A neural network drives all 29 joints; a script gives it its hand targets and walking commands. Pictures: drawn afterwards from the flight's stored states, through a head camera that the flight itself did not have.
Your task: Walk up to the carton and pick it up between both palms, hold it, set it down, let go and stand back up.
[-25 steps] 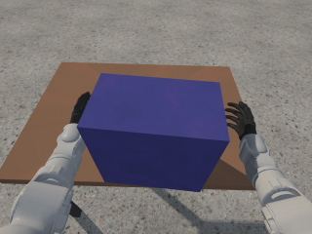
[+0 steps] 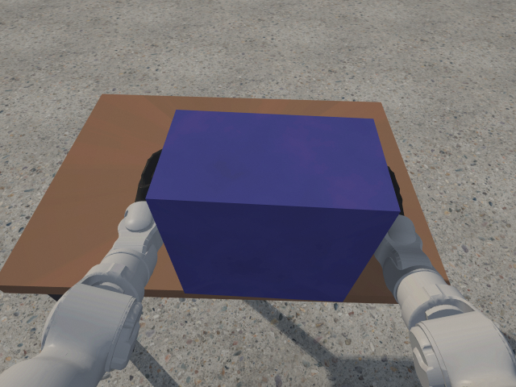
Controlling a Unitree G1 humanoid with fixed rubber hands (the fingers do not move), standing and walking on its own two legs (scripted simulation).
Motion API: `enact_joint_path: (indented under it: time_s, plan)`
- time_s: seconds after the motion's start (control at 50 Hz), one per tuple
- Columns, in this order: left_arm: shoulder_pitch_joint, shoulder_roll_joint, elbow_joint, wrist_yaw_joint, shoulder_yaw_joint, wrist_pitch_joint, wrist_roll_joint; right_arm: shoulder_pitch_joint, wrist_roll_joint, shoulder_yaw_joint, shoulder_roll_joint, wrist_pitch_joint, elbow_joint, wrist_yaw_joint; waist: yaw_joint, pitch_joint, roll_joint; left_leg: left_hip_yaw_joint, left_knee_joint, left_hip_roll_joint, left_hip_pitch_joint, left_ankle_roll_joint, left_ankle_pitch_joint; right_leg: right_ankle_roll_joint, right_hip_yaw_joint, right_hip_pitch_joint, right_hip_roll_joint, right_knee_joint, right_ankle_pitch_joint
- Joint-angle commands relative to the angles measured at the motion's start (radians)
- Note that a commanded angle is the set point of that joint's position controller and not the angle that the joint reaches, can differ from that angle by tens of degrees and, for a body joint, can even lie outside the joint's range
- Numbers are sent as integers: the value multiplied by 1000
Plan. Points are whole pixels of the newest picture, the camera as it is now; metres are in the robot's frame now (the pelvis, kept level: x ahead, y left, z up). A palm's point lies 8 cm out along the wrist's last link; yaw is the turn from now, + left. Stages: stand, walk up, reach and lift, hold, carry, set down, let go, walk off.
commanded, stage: reach and lift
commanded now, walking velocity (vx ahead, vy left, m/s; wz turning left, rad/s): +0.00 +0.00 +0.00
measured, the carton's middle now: (268, 216) +0.40 +0.01 +0.04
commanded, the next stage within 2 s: none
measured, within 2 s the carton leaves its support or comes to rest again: leaves its support in 1.30 s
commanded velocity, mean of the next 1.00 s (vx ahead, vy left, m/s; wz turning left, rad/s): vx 0.00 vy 0.00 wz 0.00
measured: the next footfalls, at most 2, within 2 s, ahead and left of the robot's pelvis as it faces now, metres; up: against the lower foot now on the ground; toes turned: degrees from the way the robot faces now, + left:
none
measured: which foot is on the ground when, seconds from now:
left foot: down 0.00-1.00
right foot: down 0.00-1.00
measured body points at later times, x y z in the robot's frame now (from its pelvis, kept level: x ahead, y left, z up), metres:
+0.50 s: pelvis +0.00 +0.00 +0.00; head +0.04 +0.00 +0.45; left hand +0.42 +0.20 +0.06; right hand +0.42 -0.19 +0.05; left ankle +0.02 +0.12 -0.72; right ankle +0.04 -0.13 -0.72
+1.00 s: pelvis +0.01 +0.00 +0.02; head +0.05 +0.01 +0.46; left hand +0.42 +0.20 +0.06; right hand +0.41 -0.19 +0.06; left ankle +0.02 +0.12 -0.72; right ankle +0.04 -0.13 -0.72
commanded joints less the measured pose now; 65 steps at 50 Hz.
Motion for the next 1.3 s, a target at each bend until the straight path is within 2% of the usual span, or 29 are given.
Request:
enact_joint_path:
  time_s: [0.0,0.08,0.18,0.4,0.52,0.74,0.8,0.84,0.86,0.9,0.94,1.0,1.08,1.1,1.12,1.16,1.24,1.28]
  plan:
    - [-410,47,-128,18,-11,-39,-1,-442,3,-8,-89,-29,-123,23,-4,-484,49,5,-68,-36,216,-49,252,-22,13,216,45,-50,65]
    - [-412,25,-127,26,-18,-41,3,-444,9,-3,-83,-30,-106,30,-2,-481,63,0,-53,-33,232,-55,279,-26,10,199,45,-45,80]
    - [-384,16,-129,17,1,-48,14,-436,10,7,-67,-41,-118,22,-5,-510,26,1,-32,-41,228,-53,336,-15,17,237,43,-36,160]
    - [-380,-27,-135,4,1,-66,18,-433,-29,-7,-1,-35,-154,14,-18,-490,4,-2,-55,-44,205,-40,284,-15,24,256,32,-53,126]
    - [-389,-62,-143,4,6,-76,41,-431,-49,-19,32,-36,-155,15,-16,-479,28,-7,-66,-42,222,-45,295,-22,21,252,29,-67,115]
    - [-384,-151,-153,-22,45,-105,98,-410,-121,-42,161,-46,-194,18,-25,-459,15,-6,-97,-50,223,-38,312,-14,31,326,15,-94,170]
    - [-383,-246,-157,-52,65,-114,151,-401,-191,-59,278,-57,-215,39,-34,-447,7,-4,-118,-51,243,-35,325,-10,28,376,10,-111,214]
    - [-402,-428,-165,-100,35,-130,207,-414,-276,-45,482,-76,-249,75,-45,-444,14,-7,-141,-53,270,-38,343,-8,19,419,6,-136,265]
    - [-427,-568,-171,-137,-3,-145,236,-433,-328,-21,635,-86,-281,106,-53,-446,25,-10,-157,-55,282,-42,345,-9,13,444,3,-153,290]
    - [-443,-721,-197,-178,-66,-183,251,-428,-379,29,761,-92,-359,157,-66,-485,65,-19,-174,-58,303,-60,377,-21,16,505,4,-167,353]
    - [-424,-754,-214,-183,-85,-198,256,-386,-386,73,782,-79,-391,178,-72,-459,78,-28,-202,-61,297,-66,373,-26,31,556,2,-179,376]
    - [-370,-725,-213,-187,-66,-181,278,-323,-389,101,753,-47,-382,191,-69,-322,40,-34,-280,-62,257,-48,283,-18,46,602,-6,-211,323]
    - [-389,-720,-266,-177,-79,-159,270,-312,-404,116,742,-29,-432,205,-48,-273,12,-29,-341,-63,248,-35,186,-14,50,587,-9,-245,196]
    - [-457,-701,-268,-171,-50,-144,279,-360,-405,67,715,-14,-396,216,-48,-211,30,-48,-349,-54,259,-17,129,-20,43,476,-5,-255,54]
    - [-461,-702,-277,-160,-56,-138,272,-355,-417,59,720,-16,-407,221,-45,-231,21,-41,-348,-49,282,-16,119,-19,33,453,-5,-263,33]
    - [-471,-740,-332,-145,-87,-145,262,-358,-419,76,729,-32,-452,223,-42,-308,22,-35,-341,-38,319,-27,169,-18,27,447,1,-264,82]
    - [-440,-827,-480,-121,-186,-188,229,-360,-364,182,746,-90,-587,219,-28,-547,73,-35,-241,-46,461,-79,541,-19,17,542,34,-250,364]
    - [-363,-815,-495,-120,-172,-196,261,-315,-364,196,717,-115,-603,218,-32,-559,55,-39,-226,-51,492,-80,636,-10,13,605,40,-245,470]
